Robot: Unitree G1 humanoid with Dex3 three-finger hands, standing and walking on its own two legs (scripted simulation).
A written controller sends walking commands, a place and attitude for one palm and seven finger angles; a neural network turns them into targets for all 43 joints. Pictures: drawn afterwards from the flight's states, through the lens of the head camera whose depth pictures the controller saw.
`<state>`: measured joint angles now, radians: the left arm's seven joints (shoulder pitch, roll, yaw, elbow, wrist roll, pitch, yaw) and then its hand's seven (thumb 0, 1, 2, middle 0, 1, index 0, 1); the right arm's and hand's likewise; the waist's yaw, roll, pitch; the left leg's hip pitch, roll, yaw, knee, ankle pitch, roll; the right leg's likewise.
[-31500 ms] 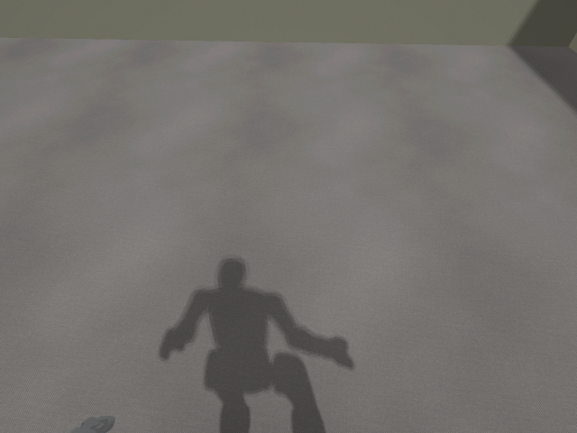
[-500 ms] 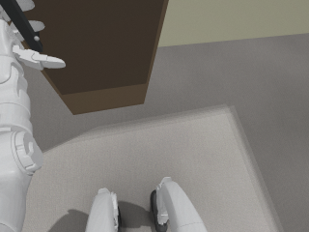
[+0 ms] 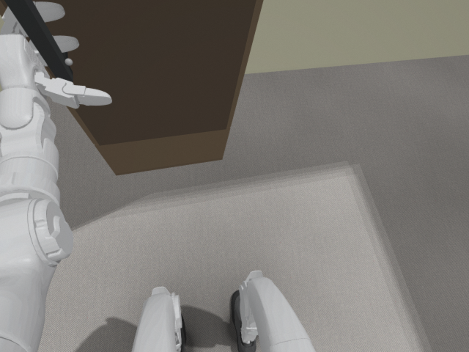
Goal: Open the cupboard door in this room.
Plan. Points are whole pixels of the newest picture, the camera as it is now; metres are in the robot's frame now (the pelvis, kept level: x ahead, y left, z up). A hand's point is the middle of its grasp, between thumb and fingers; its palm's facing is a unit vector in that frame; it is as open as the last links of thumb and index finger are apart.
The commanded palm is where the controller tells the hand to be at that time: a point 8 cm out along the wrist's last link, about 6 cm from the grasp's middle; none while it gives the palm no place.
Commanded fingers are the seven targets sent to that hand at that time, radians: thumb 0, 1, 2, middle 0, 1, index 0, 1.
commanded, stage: slide the fingers in behind the handle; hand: left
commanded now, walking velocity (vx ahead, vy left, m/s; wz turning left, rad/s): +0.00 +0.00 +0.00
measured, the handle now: (43, 30) +0.60 +0.23 +0.07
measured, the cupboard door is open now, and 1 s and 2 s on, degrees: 0 0 49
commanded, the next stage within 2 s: close the thumb around the handle in 0.04 s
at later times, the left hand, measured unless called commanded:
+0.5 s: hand (67, 62) +0.56 +0.20 +0.06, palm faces +0.10 -0.99 -0.01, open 10.4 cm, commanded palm +0.53 +0.22 +0.05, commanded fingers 0.00 0.56 0.76 -0.38 -1.31 -0.38 -1.31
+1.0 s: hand (67, 62) +0.55 +0.20 +0.06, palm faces +0.11 -0.99 -0.02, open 5.6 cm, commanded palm +0.53 +0.22 +0.05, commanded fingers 0.00 0.90 0.90 -0.40 -1.35 -0.40 -1.35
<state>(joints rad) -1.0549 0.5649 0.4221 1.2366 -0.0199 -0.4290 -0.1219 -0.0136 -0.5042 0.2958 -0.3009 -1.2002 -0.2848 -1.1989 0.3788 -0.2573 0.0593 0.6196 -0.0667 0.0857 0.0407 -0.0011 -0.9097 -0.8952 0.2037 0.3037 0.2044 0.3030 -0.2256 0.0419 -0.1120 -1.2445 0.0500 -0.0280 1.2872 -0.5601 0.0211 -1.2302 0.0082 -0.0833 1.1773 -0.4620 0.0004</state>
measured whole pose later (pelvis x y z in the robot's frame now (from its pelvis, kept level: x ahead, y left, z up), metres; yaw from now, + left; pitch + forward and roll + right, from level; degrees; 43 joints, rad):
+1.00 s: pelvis +0.00 +0.00 +0.00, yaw +0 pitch +29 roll -5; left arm -1.02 0.56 0.44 1.22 -0.02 -0.43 -0.13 0.01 0.76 0.82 -0.37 -1.35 -0.36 -1.35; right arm 0.37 -0.26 0.06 0.62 -0.06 0.09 0.04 0.00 -0.91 -0.90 0.20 0.30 0.20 0.30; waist -0.22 0.04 -0.11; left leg -1.23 0.05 -0.02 1.28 -0.56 0.02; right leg -1.21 0.01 -0.08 1.17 -0.46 0.00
